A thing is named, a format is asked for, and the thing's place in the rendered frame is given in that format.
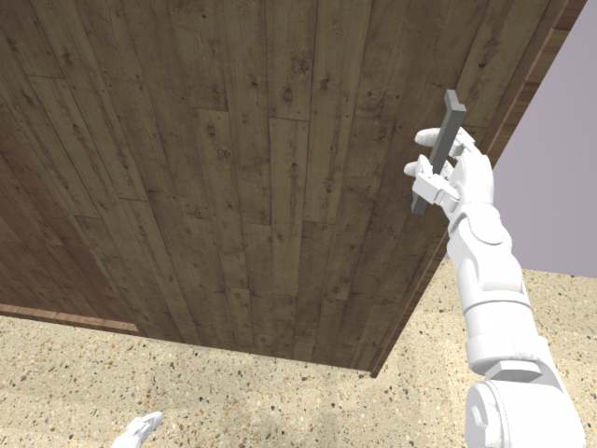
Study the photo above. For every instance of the right robot upper arm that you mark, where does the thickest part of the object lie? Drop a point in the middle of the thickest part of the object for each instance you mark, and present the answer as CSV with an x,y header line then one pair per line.
x,y
503,414

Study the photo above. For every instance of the wardrobe door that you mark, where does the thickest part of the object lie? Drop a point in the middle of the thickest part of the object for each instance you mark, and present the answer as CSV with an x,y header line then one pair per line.
x,y
43,263
235,168

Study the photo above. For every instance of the handle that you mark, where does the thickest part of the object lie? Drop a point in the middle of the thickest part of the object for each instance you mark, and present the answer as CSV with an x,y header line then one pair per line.
x,y
448,131

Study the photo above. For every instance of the right robot hand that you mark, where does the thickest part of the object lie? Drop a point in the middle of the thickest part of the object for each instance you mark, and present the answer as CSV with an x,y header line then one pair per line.
x,y
471,180

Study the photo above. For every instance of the robot right forearm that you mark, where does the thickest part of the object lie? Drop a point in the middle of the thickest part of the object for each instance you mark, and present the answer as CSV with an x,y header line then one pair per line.
x,y
503,343

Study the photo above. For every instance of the left robot hand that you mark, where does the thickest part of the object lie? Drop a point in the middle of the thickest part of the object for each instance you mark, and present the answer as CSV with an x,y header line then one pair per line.
x,y
138,430

